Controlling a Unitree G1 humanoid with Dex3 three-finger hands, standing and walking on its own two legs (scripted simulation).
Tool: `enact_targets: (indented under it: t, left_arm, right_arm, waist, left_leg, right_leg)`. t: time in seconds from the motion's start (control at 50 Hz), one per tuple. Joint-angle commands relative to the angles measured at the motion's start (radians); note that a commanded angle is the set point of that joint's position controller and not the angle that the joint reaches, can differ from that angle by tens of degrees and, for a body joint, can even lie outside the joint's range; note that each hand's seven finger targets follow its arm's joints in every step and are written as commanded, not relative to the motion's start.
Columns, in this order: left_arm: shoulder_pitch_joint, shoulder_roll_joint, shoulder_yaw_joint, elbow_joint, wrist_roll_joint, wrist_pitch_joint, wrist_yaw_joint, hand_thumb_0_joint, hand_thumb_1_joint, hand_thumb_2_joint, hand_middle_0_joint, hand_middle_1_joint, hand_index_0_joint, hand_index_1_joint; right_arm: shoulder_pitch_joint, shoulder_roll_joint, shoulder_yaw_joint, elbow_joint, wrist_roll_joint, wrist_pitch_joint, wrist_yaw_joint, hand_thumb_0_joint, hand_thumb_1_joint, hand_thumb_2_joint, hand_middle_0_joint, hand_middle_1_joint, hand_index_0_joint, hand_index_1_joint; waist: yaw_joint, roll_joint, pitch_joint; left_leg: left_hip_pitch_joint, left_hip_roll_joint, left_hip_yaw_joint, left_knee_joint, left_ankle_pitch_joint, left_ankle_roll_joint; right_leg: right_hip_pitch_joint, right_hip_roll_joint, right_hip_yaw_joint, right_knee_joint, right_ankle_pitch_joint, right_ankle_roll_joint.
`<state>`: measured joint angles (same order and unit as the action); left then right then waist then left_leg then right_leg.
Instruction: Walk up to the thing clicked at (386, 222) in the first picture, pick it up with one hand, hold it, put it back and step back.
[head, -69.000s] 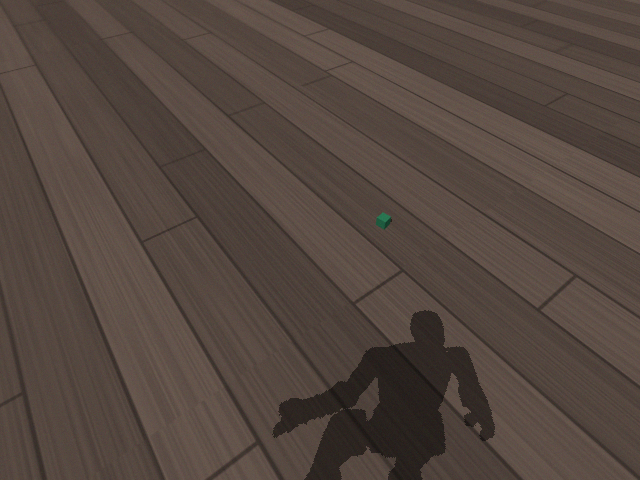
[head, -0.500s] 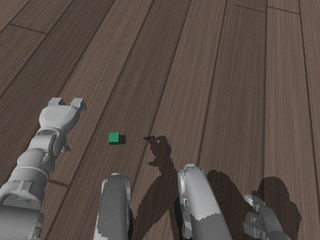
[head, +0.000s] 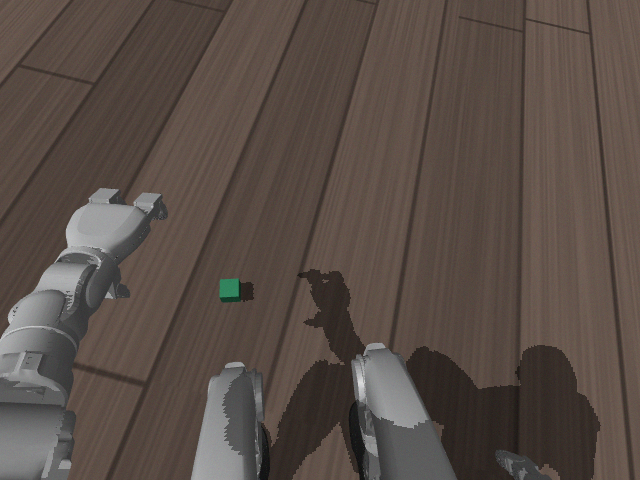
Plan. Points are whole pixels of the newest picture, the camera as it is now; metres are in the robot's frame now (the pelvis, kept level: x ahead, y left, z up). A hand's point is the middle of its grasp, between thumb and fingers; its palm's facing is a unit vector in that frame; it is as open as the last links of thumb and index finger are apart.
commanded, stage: go down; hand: left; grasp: from above
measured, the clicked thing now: (230, 290) +0.51 +0.16 -0.51
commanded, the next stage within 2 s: none
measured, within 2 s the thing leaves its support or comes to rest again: neither
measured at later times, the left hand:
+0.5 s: hand (121, 241) +0.45 +0.24 -0.06, palm faces -0.43 +0.06 -0.90, open 12.7 cm
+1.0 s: hand (118, 229) +0.46 +0.24 -0.04, palm faces -0.42 +0.06 -0.91, open 12.6 cm
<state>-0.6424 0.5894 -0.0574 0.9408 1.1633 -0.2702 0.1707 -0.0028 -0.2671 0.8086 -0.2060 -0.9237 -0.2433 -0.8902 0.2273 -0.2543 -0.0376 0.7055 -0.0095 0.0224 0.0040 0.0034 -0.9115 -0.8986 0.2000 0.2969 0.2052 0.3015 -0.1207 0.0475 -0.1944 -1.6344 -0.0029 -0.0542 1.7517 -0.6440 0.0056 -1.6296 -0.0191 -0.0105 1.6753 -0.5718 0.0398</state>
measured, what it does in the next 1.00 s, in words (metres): stands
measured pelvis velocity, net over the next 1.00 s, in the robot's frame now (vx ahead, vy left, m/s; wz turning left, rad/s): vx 0.02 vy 0.01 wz -0.01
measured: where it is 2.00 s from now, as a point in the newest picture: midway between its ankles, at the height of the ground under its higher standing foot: outside the picture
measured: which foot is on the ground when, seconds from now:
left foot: down 0.00-1.00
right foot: down 0.00-1.00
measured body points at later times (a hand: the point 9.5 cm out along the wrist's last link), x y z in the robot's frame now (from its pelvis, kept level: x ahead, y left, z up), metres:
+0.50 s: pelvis +0.01 +0.00 +0.03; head +0.17 +0.03 +0.45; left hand +0.46 +0.23 -0.01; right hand +0.06 -0.28 -0.09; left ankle +0.07 +0.11 -0.50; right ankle +0.09 -0.14 -0.50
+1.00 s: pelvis +0.02 +0.01 +0.05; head +0.17 +0.03 +0.47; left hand +0.47 +0.23 +0.01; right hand +0.07 -0.27 -0.07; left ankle +0.07 +0.11 -0.50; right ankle +0.09 -0.14 -0.50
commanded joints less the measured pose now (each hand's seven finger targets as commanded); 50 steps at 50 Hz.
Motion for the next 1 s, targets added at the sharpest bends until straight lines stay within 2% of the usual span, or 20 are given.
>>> enact_targets:
  t: [0.0,0.06,0.12,0.26,0.38,0.42,0.5,0.58,0.6,0.68,0.74,0.76,0.78,0.8,0.82,0.9,0.92,0.94,0.96,0.98]
  left_arm:
    - [-0.360,0.200,0.040,-0.088,0.003,0.055,0.054,0.000,-0.256,0.785,-0.193,-0.924,-0.233,-0.882]
    - [-0.392,0.201,0.036,-0.081,-0.019,0.084,0.038,0.000,-0.254,0.775,-0.203,-0.923,-0.242,-0.881]
    - [-0.388,0.220,0.044,-0.052,-0.033,0.091,0.018,0.000,-0.274,0.789,-0.192,-0.938,-0.231,-0.896]
    - [-0.382,0.233,0.052,-0.069,-0.018,0.053,-0.008,0.000,-0.268,0.786,-0.221,-0.908,-0.253,-0.874]
    - [-0.400,0.240,0.067,-0.108,-0.015,0.041,0.006,0.000,-0.276,0.793,-0.221,-0.893,-0.249,-0.864]
    - [-0.389,0.218,0.055,-0.108,-0.012,0.044,0.015,0.000,-0.275,0.789,-0.217,-0.899,-0.247,-0.868]
    - [-0.384,0.222,0.063,-0.091,-0.019,0.056,0.024,0.000,-0.272,0.787,-0.215,-0.895,-0.245,-0.862]
    - [-0.374,0.195,0.044,-0.068,-0.017,0.064,0.024,0.000,-0.262,0.772,-0.223,-0.896,-0.255,-0.862]
    - [-0.373,0.213,0.058,-0.069,-0.021,0.064,0.024,0.000,-0.258,0.772,-0.223,-0.888,-0.256,-0.853]
    - [-0.380,0.199,0.047,-0.057,-0.015,0.064,0.021,0.000,-0.268,0.780,-0.227,-0.881,-0.255,-0.851]
    - [-0.405,0.218,0.054,-0.085,-0.011,0.060,0.027,0.000,-0.255,0.769,-0.240,-0.874,-0.269,-0.843]
    - [-0.365,0.199,0.049,-0.028,-0.008,0.066,0.029,0.000,-0.263,0.776,-0.247,-0.856,-0.269,-0.832]
    - [-0.392,0.201,0.048,-0.055,-0.009,0.064,0.029,0.000,-0.257,0.773,-0.248,-0.853,-0.271,-0.828]
    - [-0.418,0.196,0.043,-0.079,-0.007,0.063,0.031,0.000,-0.251,0.769,-0.261,-0.838,-0.282,-0.816]
    - [-0.424,0.228,0.062,-0.064,-0.006,0.064,0.033,0.000,-0.250,0.768,-0.258,-0.846,-0.280,-0.822]
    - [-0.420,0.216,0.054,-0.074,-0.002,0.068,0.034,0.000,-0.248,0.767,-0.261,-0.831,-0.281,-0.809]
    - [-0.390,0.204,0.045,-0.022,0.003,0.076,0.032,0.000,-0.258,0.776,-0.263,-0.822,-0.278,-0.805]
    - [-0.404,0.190,0.037,-0.050,-0.005,0.076,0.029,0.000,-0.249,0.768,-0.269,-0.823,-0.286,-0.804]
    - [-0.440,0.230,0.056,-0.074,-0.004,0.074,0.029,0.000,-0.260,0.778,-0.257,-0.828,-0.274,-0.810]
    - [-0.419,0.211,0.047,-0.041,-0.005,0.077,0.026,0.000,-0.244,0.761,-0.264,-0.830,-0.285,-0.807]
  right_arm:
    - [0.147,-0.191,-0.073,-0.035,0.005,-0.014,-0.012,0.000,-0.903,-0.895,0.201,0.300,0.200,0.300]
    - [0.145,-0.186,-0.076,-0.040,0.008,-0.013,-0.011,0.000,-0.907,-0.897,0.200,0.300,0.200,0.300]
    - [0.137,-0.181,-0.067,-0.039,0.007,-0.015,-0.013,0.000,-0.910,-0.898,0.200,0.300,0.200,0.300]
    - [0.120,-0.177,-0.059,-0.063,0.009,-0.009,-0.021,0.000,-0.912,-0.900,0.200,0.300,0.200,0.300]
    - [0.140,-0.181,-0.064,-0.060,0.005,-0.007,-0.021,0.000,-0.910,-0.900,0.200,0.300,0.200,0.300]
    - [0.147,-0.176,-0.065,-0.057,0.005,-0.006,-0.022,0.000,-0.910,-0.900,0.200,0.300,0.200,0.300]
    - [0.160,-0.180,-0.070,-0.047,0.003,-0.004,-0.019,0.000,-0.909,-0.900,0.200,0.300,0.200,0.300]
    - [0.170,-0.174,-0.069,-0.037,0.000,-0.002,-0.017,0.000,-0.911,-0.900,0.200,0.300,0.200,0.300]
    - [0.167,-0.177,-0.069,-0.038,0.001,-0.002,-0.016,0.000,-0.909,-0.900,0.200,0.300,0.200,0.300]
    - [0.170,-0.175,-0.067,-0.043,-0.001,0.002,-0.012,0.000,-0.912,-0.901,0.200,0.300,0.200,0.300]
    - [0.165,-0.170,-0.064,-0.055,0.001,0.005,-0.014,0.000,-0.913,-0.901,0.200,0.300,0.200,0.300]
    - [0.163,-0.169,-0.059,-0.053,0.000,0.007,-0.013,0.000,-0.915,-0.903,0.200,0.300,0.200,0.300]
    - [0.163,-0.170,-0.061,-0.051,0.000,0.007,-0.013,0.000,-0.913,-0.902,0.200,0.300,0.200,0.300]
    - [0.165,-0.167,-0.061,-0.055,0.000,0.008,-0.015,0.000,-0.914,-0.902,0.200,0.300,0.200,0.300]
    - [0.164,-0.173,-0.061,-0.049,-0.001,0.007,-0.016,0.000,-0.915,-0.903,0.200,0.300,0.200,0.300]
    - [0.172,-0.175,-0.062,-0.053,-0.002,0.009,-0.016,0.000,-0.912,-0.902,0.200,0.300,0.200,0.300]
    - [0.172,-0.172,-0.058,-0.049,-0.004,0.011,-0.015,0.000,-0.914,-0.903,0.200,0.300,0.200,0.300]
    - [0.177,-0.170,-0.059,-0.050,-0.001,0.013,-0.014,0.000,-0.914,-0.903,0.200,0.300,0.200,0.300]
    - [0.174,-0.176,-0.062,-0.049,-0.001,0.013,-0.015,0.000,-0.913,-0.903,0.200,0.300,0.200,0.300]
    - [0.175,-0.176,-0.061,-0.048,-0.004,0.014,-0.015,0.000,-0.914,-0.903,0.200,0.300,0.200,0.300]
  waist:
    - [-0.030,0.107,-0.477]
    - [-0.036,0.064,-0.509]
    - [-0.036,0.052,-0.488]
    - [-0.020,0.110,-0.479]
    - [-0.017,0.152,-0.518]
    - [-0.023,0.133,-0.512]
    - [-0.027,0.104,-0.534]
    - [-0.032,0.087,-0.507]
    - [-0.028,0.087,-0.513]
    - [-0.033,0.083,-0.506]
    - [-0.024,0.111,-0.488]
    - [-0.030,0.077,-0.468]
    - [-0.033,0.084,-0.475]
    - [-0.037,0.098,-0.494]
    - [-0.034,0.098,-0.496]
    - [-0.028,0.120,-0.519]
    - [-0.036,0.097,-0.483]
    - [-0.038,0.104,-0.485]
    - [-0.030,0.124,-0.518]
    - [-0.037,0.114,-0.507]
  left_leg:
    - [0.435,-0.008,-0.007,-0.322,0.153,0.007]
    - [0.428,-0.015,0.016,-0.317,0.148,0.020]
    - [0.393,-0.015,0.022,-0.311,0.155,0.024]
    - [0.430,-0.012,0.019,-0.345,0.141,0.014]
    - [0.505,-0.003,0.001,-0.364,0.224,0.003]
    - [0.516,-0.002,0.000,-0.371,0.212,0.006]
    - [0.528,-0.002,0.005,-0.360,0.283,0.011]
    - [0.520,0.000,0.008,-0.357,0.300,0.015]
    - [0.521,-0.001,0.004,-0.362,0.296,0.012]
    - [0.526,0.000,0.007,-0.365,0.304,0.014]
    - [0.517,-0.003,0.012,-0.389,0.238,0.011]
    - [0.512,-0.003,0.010,-0.386,0.232,0.013]
    - [0.509,-0.003,0.012,-0.387,0.232,0.012]
    - [0.520,-0.005,0.018,-0.385,0.237,0.014]
    - [0.517,-0.003,0.016,-0.381,0.243,0.013]
    - [0.566,0.001,0.003,-0.396,0.295,0.007]
    - [0.551,0.003,0.002,-0.393,0.292,0.011]
    - [0.550,0.002,0.006,-0.396,0.294,0.011]
    - [0.568,0.002,0.007,-0.403,0.295,0.008]
    - [0.568,0.003,0.004,-0.397,0.300,0.009]
  right_leg:
    - [0.274,0.044,-0.057,-0.245,0.098,-0.072]
    - [0.354,0.049,-0.045,-0.288,0.106,-0.069]
    - [0.371,0.047,-0.040,-0.290,0.114,-0.068]
    - [0.348,0.046,-0.036,-0.294,0.096,-0.077]
    - [0.344,0.045,-0.045,-0.282,0.154,-0.080]
    - [0.357,0.047,-0.047,-0.299,0.148,-0.078]
    - [0.396,0.050,-0.046,-0.308,0.200,-0.076]
    - [0.398,0.052,-0.046,-0.321,0.212,-0.074]
    - [0.407,0.049,-0.046,-0.317,0.206,-0.076]
    - [0.413,0.050,-0.043,-0.326,0.215,-0.075]
    - [0.418,0.050,-0.040,-0.344,0.170,-0.076]
    - [0.419,0.049,-0.040,-0.349,0.167,-0.075]
    - [0.420,0.049,-0.038,-0.351,0.168,-0.075]
    - [0.428,0.051,-0.035,-0.357,0.176,-0.074]
    - [0.428,0.051,-0.035,-0.350,0.179,-0.074]
    - [0.427,0.051,-0.041,-0.344,0.204,-0.078]
    - [0.418,0.052,-0.043,-0.350,0.202,-0.076]
    - [0.425,0.052,-0.041,-0.357,0.205,-0.076]
    - [0.442,0.053,-0.040,-0.355,0.209,-0.077]
    - [0.432,0.053,-0.041,-0.353,0.212,-0.077]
